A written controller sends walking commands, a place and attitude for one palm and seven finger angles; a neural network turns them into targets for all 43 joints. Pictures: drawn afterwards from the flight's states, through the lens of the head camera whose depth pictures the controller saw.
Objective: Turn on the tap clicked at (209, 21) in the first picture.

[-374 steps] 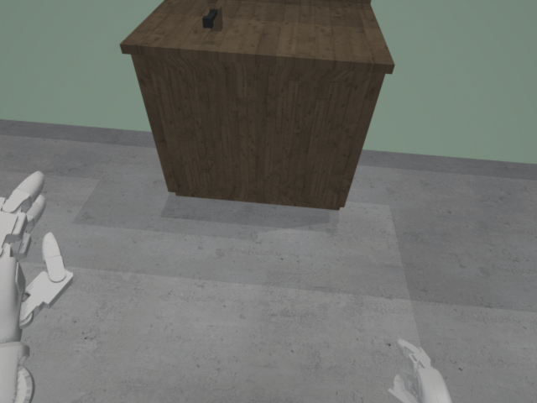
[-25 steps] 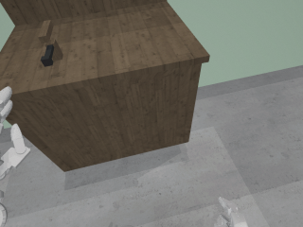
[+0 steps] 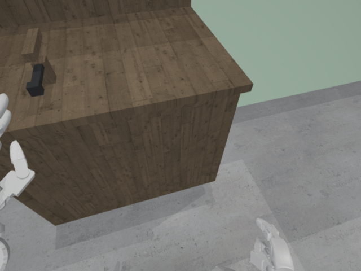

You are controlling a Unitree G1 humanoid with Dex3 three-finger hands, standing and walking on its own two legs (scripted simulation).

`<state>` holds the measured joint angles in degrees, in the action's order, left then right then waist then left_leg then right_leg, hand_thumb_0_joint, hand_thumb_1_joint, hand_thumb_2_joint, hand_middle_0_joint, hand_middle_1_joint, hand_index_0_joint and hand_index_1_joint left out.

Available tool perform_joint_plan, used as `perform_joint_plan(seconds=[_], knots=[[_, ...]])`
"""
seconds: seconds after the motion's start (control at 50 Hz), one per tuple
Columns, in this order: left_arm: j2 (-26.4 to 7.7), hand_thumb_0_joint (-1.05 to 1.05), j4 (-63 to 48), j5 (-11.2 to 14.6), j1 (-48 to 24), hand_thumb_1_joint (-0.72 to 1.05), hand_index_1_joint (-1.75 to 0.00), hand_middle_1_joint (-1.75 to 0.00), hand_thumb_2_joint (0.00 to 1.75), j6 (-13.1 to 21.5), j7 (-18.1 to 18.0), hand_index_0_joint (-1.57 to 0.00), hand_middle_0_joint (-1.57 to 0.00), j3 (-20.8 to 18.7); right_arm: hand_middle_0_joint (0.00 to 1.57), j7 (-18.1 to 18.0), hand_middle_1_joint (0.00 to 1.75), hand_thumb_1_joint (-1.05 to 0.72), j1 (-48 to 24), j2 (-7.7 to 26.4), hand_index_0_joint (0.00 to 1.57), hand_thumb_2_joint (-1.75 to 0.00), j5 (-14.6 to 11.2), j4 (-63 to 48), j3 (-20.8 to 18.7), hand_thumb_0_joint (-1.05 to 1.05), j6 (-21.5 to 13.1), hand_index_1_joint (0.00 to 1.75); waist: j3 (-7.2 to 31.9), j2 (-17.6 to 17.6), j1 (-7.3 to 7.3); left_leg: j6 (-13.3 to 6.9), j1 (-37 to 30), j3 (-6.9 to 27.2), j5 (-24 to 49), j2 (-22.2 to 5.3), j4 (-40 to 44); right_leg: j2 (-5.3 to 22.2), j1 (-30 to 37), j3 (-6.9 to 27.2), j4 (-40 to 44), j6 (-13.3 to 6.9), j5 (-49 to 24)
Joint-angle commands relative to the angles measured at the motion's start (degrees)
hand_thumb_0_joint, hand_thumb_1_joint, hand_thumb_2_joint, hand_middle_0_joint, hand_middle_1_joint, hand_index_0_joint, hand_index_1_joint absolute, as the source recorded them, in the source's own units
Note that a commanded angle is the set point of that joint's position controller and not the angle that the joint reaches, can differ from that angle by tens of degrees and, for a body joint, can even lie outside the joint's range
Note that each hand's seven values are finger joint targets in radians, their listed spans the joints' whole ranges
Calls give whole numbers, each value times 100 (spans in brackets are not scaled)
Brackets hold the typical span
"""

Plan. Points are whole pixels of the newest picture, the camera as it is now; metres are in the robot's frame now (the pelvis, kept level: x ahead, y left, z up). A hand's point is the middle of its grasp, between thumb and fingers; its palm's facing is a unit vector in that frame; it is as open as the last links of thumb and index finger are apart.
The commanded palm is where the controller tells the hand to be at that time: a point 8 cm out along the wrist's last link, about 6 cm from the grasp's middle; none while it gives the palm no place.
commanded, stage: take the last steps up to it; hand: left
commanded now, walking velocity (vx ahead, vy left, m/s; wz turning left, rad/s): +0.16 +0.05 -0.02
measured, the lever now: (35, 88) +0.50 +0.40 +0.11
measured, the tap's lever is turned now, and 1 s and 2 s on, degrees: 0 0 0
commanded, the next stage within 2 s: come to a stop and stand still in 0.16 s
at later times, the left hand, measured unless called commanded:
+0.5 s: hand (42, 154) +0.26 +0.24 +0.18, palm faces +0.39 -0.82 -0.43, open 7.4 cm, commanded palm +0.21 +0.29 +0.19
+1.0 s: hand (37, 170) +0.24 +0.24 +0.17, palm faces +0.41 -0.84 -0.36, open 7.4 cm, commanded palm +0.18 +0.28 +0.19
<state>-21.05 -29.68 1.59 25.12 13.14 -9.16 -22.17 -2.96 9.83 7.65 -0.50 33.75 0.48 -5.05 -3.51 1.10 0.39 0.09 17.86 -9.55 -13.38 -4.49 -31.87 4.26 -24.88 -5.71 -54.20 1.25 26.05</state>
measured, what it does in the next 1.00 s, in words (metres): steps on the spot: right foot, then left foot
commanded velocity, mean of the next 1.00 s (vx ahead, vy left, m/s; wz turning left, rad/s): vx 0.00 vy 0.00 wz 0.00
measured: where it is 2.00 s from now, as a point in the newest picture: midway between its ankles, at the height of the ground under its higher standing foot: outside the picture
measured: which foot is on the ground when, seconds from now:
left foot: down 0.00-0.12, up 0.14-0.44, down 0.46-1.00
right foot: up 0.00-0.08, down 0.10-1.00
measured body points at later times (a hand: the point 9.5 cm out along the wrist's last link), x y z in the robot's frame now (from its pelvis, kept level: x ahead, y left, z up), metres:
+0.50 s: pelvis +0.05 +0.00 +0.00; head +0.07 +0.01 +0.45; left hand +0.23 +0.28 +0.21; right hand +0.23 -0.26 -0.07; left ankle +0.10 +0.13 -0.73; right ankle +0.05 -0.09 -0.73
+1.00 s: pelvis +0.02 +0.00 +0.00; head +0.02 +0.00 +0.45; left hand +0.21 +0.28 +0.19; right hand +0.17 -0.23 -0.09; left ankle +0.10 +0.12 -0.73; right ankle +0.05 -0.10 -0.73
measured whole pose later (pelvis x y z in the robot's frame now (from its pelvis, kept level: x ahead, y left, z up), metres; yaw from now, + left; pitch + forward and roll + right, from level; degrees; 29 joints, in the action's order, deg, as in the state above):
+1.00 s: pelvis +0.02 +0.00 +0.00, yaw +0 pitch -3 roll -1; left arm -19.2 -26.3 2.4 25.7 9.3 -8.4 -18.8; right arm -4.4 14.0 12.1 -0.3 36.2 1.3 -2.3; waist -2.1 -1.4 -0.1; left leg 0.3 18.2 -2.8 -10.1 -3.4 -31.2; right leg -0.8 -12.8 -5.8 -30.2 -1.7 14.8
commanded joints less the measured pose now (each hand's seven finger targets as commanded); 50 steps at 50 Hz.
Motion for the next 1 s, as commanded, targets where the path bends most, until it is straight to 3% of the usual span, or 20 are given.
perform_joint_plan(seconds=[0.0,0.06,0.08,0.1,0.12,0.14,0.16,0.18,0.22,0.34,0.4,0.44,0.5,0.6,0.66,0.7,0.74,0.78,0.86,0.98], knots=[[-1047,0,-1527,49,175,90,-30,-30,90,344,-101,-20,-20,-672,20,-70,30,-90,-160,992,20,-90,13,-707,-269,0,-300,30,1039,-1436,-23,-784,-547,948,866,-1153,1135,-220,718,-354,1479,25,-420],[-976,0,-963,11,-21,90,-30,-30,90,232,-115,-20,-20,-676,20,-136,30,-90,-226,941,20,-90,1,-660,-247,0,-169,30,965,-714,-42,-414,184,611,-511,-845,257,-96,1749,-110,2801,-93,-894],[-1102,0,-777,-25,-137,90,-30,-30,90,212,-126,-20,-20,-735,20,-142,30,-90,-187,857,20,-90,2,-660,-242,0,-112,30,914,297,-9,-212,745,295,-1145,-374,-736,614,1942,1134,3288,-439,-899],[-1129,0,-548,30,-114,90,-30,-30,90,113,-103,-20,-20,-768,20,-107,30,-90,-263,779,20,-90,-12,-755,-218,0,-108,30,778,1803,-109,53,1684,54,-1787,339,-2056,1566,2195,2961,3809,-927,-1076],[-1050,0,-557,103,-301,90,-30,-30,90,132,-59,-20,-20,-625,20,-48,30,-90,-344,986,20,-90,-14,-695,-318,0,-126,30,612,1772,-104,87,1910,675,-1621,239,-3000,1928,2089,3313,4041,-1107,-1389],[-1121,0,-570,92,-340,90,-30,-30,90,185,-71,-20,-20,-723,20,-26,30,-90,-362,854,20,-90,-15,-617,-210,0,-117,30,603,1240,-54,133,2098,952,-1378,96,-3429,1998,2189,3074,3866,-1291,-1892],[-1072,0,-557,59,-215,90,-30,-30,90,249,-63,-20,-20,-719,20,-26,30,-90,-360,796,20,-90,7,-529,-138,0,-65,30,642,783,-54,182,2081,999,-1110,8,-3531,1772,2243,2339,3652,-1198,-2624],[-996,0,-488,4,-77,90,-30,-30,90,303,-58,-20,-20,-656,20,-29,30,-90,-370,794,20,-90,29,-479,-110,0,-18,30,768,607,-49,204,1997,913,-943,-10,-3397,1563,2331,1669,3456,-1061,-3367],[-980,0,-599,-38,-79,90,-30,-30,90,383,-67,-20,-20,-584,20,-59,30,-90,-456,836,20,-90,33,-529,-145,0,6,30,889,641,-46,185,1598,686,-828,8,-2595,1394,2311,1022,3284,-920,-4235],[-997,0,-1250,33,311,90,-30,-30,90,296,-148,-20,-20,-587,20,-99,30,-90,-410,850,20,-90,45,-879,-215,0,-14,30,1134,610,-213,131,494,253,-281,283,-471,1196,2435,663,3010,-798,-4732],[-1045,0,-1549,75,115,90,-30,-30,90,228,-171,-20,-20,-587,20,-175,30,-90,-202,951,20,-90,10,-914,-308,0,41,30,1179,207,-34,120,-689,425,926,172,668,908,1905,523,2600,-461,-3775],[-1037,0,-1417,71,53,90,-30,-30,90,225,-147,-20,-20,-571,20,-215,30,-90,-214,1123,20,-90,-24,-974,-367,0,51,30,1110,-640,-122,-201,-1158,1291,2493,-774,825,204,1206,326,2250,-88,-1902],[-973,0,-1248,87,-45,90,-30,-30,90,280,-14,-20,-20,-521,20,-175,30,-90,-218,1054,20,-90,94,-947,-306,0,-30,30,817,-1780,-106,-602,-732,2003,2755,-1372,1423,-200,808,254,1444,-29,258],[-846,0,-1472,55,-68,90,-30,-30,90,213,-1,-20,-20,-325,20,-15,30,-90,-63,1097,20,-90,46,-893,-295,0,-251,30,1148,-1287,-28,-468,-992,1418,2405,-1157,1000,-330,1229,217,2439,-8,-561],[-821,0,-1195,68,-29,90,-30,-30,90,92,14,-20,-20,-374,20,8,30,-90,-224,1049,20,-90,16,-915,-215,0,-221,30,964,-940,-83,-214,-119,1033,659,-836,937,-234,1829,273,2933,-27,-1086],[-867,0,-1119,117,-35,90,-30,-30,90,13,31,-20,-20,-427,20,-18,30,-90,-231,986,20,-90,10,-946,-193,0,-148,30,783,-217,-49,12,68,712,-521,-366,588,116,1483,822,3331,-186,-1130],[-904,0,-986,199,-101,90,-30,-30,90,-48,15,-20,-20,-395,20,-54,30,-90,-214,850,20,-90,15,-851,-128,0,-101,30,656,312,-17,86,-281,633,-500,-31,-130,682,727,1585,3833,-453,-706],[-916,0,-1067,188,-355,90,-30,-30,90,-79,-20,-20,-20,-351,20,-84,30,-90,-283,819,20,-90,35,-785,-76,0,-75,30,636,303,-6,68,-395,767,-308,37,-272,801,561,1606,3863,-561,-607],[-889,0,-822,160,-514,90,-30,-30,90,-98,-19,-20,-20,-275,20,-160,30,-90,-325,915,20,-90,18,-723,-86,0,-50,30,568,285,-15,-14,-501,960,-129,-61,215,489,582,1137,3691,-370,-187],[-838,0,-957,55,-342,90,-30,-30,90,53,-8,-20,-20,-237,20,-178,30,-90,-331,992,20,-90,32,-805,-95,0,-81,30,242,-628,-62,-150,170,1378,-1215,-346,1201,-10,907,728,3427,-194,311]])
